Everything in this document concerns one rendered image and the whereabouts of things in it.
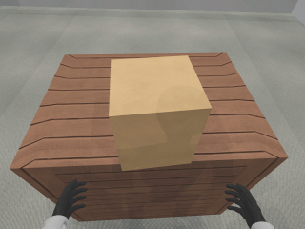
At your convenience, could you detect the carton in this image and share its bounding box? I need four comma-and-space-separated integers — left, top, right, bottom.
109, 55, 212, 171

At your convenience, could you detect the robot left hand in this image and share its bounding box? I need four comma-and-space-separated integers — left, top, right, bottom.
52, 179, 88, 220

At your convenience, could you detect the left robot forearm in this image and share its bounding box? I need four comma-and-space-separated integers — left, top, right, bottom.
42, 215, 69, 229

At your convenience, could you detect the pedestal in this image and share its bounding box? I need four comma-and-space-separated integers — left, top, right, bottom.
10, 52, 288, 222

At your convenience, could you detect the robot right hand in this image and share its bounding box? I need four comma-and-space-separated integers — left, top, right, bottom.
224, 183, 266, 229

